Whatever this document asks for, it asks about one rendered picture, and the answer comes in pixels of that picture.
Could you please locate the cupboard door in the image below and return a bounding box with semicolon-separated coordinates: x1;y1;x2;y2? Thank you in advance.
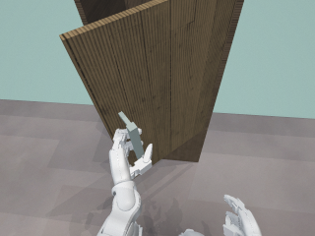
59;0;237;179

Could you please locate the robot left thigh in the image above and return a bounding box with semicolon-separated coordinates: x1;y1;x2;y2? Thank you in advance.
133;223;143;236

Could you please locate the left robot hand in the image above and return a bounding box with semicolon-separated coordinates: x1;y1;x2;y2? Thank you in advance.
108;128;153;186

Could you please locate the robot left forearm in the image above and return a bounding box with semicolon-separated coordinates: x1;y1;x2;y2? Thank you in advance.
96;180;143;236

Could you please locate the right robot hand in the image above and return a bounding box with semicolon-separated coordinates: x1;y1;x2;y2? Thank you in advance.
222;195;262;236

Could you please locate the handle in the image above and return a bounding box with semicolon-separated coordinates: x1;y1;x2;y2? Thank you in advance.
118;111;145;159

